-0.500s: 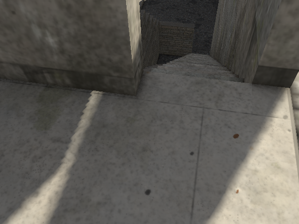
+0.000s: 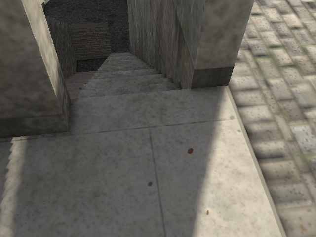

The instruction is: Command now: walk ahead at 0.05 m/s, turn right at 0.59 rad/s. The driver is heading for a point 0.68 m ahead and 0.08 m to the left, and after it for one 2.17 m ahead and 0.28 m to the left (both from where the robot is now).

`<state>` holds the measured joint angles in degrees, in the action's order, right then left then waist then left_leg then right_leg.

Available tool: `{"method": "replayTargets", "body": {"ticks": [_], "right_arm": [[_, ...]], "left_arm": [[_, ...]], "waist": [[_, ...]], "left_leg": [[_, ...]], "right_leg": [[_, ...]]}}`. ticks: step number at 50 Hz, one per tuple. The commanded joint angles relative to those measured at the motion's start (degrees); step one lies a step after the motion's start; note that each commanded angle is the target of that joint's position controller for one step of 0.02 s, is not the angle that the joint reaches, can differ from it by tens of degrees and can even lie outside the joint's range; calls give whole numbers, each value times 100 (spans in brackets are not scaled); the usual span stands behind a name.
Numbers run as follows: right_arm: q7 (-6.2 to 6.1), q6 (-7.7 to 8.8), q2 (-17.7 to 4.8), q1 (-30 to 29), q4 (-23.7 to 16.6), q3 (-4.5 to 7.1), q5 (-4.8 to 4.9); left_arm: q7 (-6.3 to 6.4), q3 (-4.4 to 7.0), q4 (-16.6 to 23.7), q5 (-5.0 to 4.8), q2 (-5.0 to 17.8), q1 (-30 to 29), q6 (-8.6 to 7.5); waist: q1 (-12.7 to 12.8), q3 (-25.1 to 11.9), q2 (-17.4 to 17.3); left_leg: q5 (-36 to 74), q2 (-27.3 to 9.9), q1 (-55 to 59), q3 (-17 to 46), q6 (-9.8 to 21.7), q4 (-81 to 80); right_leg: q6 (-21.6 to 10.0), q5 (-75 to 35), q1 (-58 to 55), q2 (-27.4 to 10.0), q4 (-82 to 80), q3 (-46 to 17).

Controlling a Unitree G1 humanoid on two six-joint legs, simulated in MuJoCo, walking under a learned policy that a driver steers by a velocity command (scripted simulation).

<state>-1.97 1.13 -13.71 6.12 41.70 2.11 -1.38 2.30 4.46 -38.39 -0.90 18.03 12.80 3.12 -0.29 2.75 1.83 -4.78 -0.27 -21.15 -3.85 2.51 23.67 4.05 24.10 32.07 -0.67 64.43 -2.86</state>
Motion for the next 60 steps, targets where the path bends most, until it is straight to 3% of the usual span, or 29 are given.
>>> {"method": "replayTargets", "body": {"ticks": [1,6,9,10,11,12,13,15,18,21,25,27,28,29,30,31,34,36,38,39,40,41,42,44,47,52,56,58,60], "right_arm": [[-54,17,-966,-104,-329,281,35],[27,-73,-1159,-35,-219,342,143],[68,-129,-1067,0,-75,299,291],[99,-133,-853,269,54,242,297],[192,-100,-351,395,-76,78,30],[129,-71,-653,-3,-244,204,46],[77,-99,-975,-235,-229,304,121],[20,-209,-877,204,107,350,131],[12,-238,-734,468,269,335,110],[40,-197,-504,161,202,207,136],[73,-175,-562,251,249,166,173],[100,-132,-615,629,440,143,77],[84,-119,-820,807,480,175,67],[78,-113,-1172,841,592,294,161],[106,-65,-965,894,593,281,224],[100,12,-855,921,594,240,187],[98,199,-1064,1097,632,289,234],[106,232,-1080,934,554,294,299],[150,209,-1012,505,417,268,346],[151,233,-831,345,349,215,311],[145,302,-491,164,182,117,288],[116,413,-589,24,-33,121,304],[134,457,-821,144,13,208,381],[224,456,-702,368,182,188,428],[352,359,-485,324,254,171,367],[420,281,-250,-402,-114,62,286],[531,283,-265,-999,-461,23,291],[599,289,-378,-1065,-600,68,301],[606,264,-636,-804,-661,188,304]], "left_arm": [[-22,32,452,27,200,223,-55],[-144,22,533,59,252,158,-60],[-221,58,324,95,237,623,-74],[-215,96,323,130,388,715,-74],[-138,175,454,171,893,667,-62],[-157,208,581,305,1135,414,-128],[-180,148,595,383,903,240,-251],[-195,29,541,255,519,-304,-416],[-164,-130,441,216,110,-479,-489],[-141,-103,298,198,164,-308,-454],[-146,-95,107,138,206,-271,-385],[-149,-114,-55,76,155,-116,-400],[-160,-103,-85,120,180,-76,-420],[-180,-91,-10,143,134,-17,-453],[-165,-76,41,150,226,-354,-475],[-156,-53,105,67,188,-481,-527],[-219,-51,168,-40,-80,-525,-736],[-286,-35,134,-52,-131,-465,-841],[-320,31,-152,-29,-110,124,-857],[-317,124,-327,-7,88,588,-832],[-291,264,-460,16,521,1222,-829],[-351,358,-492,22,909,1718,-858],[-335,230,-486,88,550,1587,-906],[-309,136,-390,105,270,1204,-950],[-288,51,-439,134,55,1001,-909],[-175,102,-538,143,347,956,-917],[-142,122,-749,56,471,1191,-919],[-140,139,-792,22,540,1141,-866],[-70,179,-768,33,715,1067,-782]], "waist": [[3,-999,-911],[-45,-978,-1052],[223,-942,-979],[215,-872,-666],[-64,-953,958],[146,-668,1349],[218,-540,871],[-96,-517,647],[-226,-634,583],[8,-659,621],[47,-623,580],[-85,-729,354],[-33,-678,203],[153,-445,-445],[-105,-131,-560],[-120,100,-819],[-106,416,-1604],[2,371,-1385],[352,127,-1199],[525,-109,-921],[681,-253,293],[856,-289,1367],[640,-96,862],[368,-7,205],[256,39,254],[365,244,188],[508,463,199],[387,420,226],[121,16,538]], "left_leg": [[700,-1585,979,1008,1279,-903],[145,-1654,867,803,1204,-841],[-56,-1476,577,588,797,-282],[-585,-1217,135,331,342,191],[-2195,-557,-960,-349,-310,1768],[-3098,-151,-1490,81,-463,2609],[-2783,-275,-1313,448,-443,3273],[-2009,-318,-1181,576,-472,3582],[-1432,-328,-703,589,-649,3524],[-1521,-334,-355,505,-681,2271],[-1476,-240,283,388,-600,870],[-349,-210,1255,365,-412,1],[-574,-405,1461,543,-244,255],[-1855,-424,1220,521,31,476],[-2981,-442,595,777,268,110],[-3476,-634,383,1150,395,-277],[-3812,-1741,745,2861,996,-1181],[-3109,-1781,747,2726,971,-1138],[-2291,-1240,75,1821,601,-769],[-1683,-914,-289,1327,362,-134],[-1162,-179,-1190,417,-49,1549],[-2134,134,-2285,394,-176,3110],[-2539,-126,-2956,835,-65,4117],[-1643,-466,-3176,1057,213,4392],[-763,-567,-2733,989,148,3917],[556,-391,-2180,592,-155,2266],[842,-304,-1794,250,-6,1399],[481,-176,-1704,106,205,1178],[-122,163,-1093,-242,453,1217]], "right_leg": [[-5,-247,-191,-246,-575,124],[-281,-290,-1039,-125,-1887,394],[-654,-1067,-2065,159,-3596,637],[-864,-1462,-2565,-71,-4171,190],[-1320,-2655,-3231,-1551,-4456,-1660],[-2188,-2754,-2239,-2269,-4762,-2287],[-2136,-2291,-1895,-1937,-4892,-1944],[-1589,-2093,-1859,-1313,-4802,-1160],[-1509,-3104,-1872,-1041,-4636,-648],[-1554,-3242,-2239,-999,-4436,-617],[-1674,-2936,-2302,-1110,-4260,-990],[-1324,-1133,-1865,-805,-4357,-939],[-1173,-85,-1526,-578,-4237,-856],[-1045,836,-1121,-132,-4175,-418],[-896,1119,-1133,95,-3810,-90],[-878,1074,-972,160,-3409,51],[-889,111,-367,280,-2357,471],[-1057,89,-652,153,-2732,409],[-1129,-597,-2247,243,-3703,495],[-1146,-856,-2986,74,-3792,181],[-1528,-138,-3793,-764,-4522,-1358],[-2202,-220,-4340,-1865,-5257,-3355],[-2324,-516,-4410,-2132,-5207,-3422],[-1894,-857,-4267,-1799,-5273,-2247],[-1445,-2477,-3767,-1322,-5480,-783],[-1313,-2759,-3006,-1093,-5804,428],[-1252,-2882,-3127,-1303,-5834,839],[-1151,-3960,-3549,-1424,-5467,1026],[-970,-6150,-3891,-1467,-4628,1215]]}}
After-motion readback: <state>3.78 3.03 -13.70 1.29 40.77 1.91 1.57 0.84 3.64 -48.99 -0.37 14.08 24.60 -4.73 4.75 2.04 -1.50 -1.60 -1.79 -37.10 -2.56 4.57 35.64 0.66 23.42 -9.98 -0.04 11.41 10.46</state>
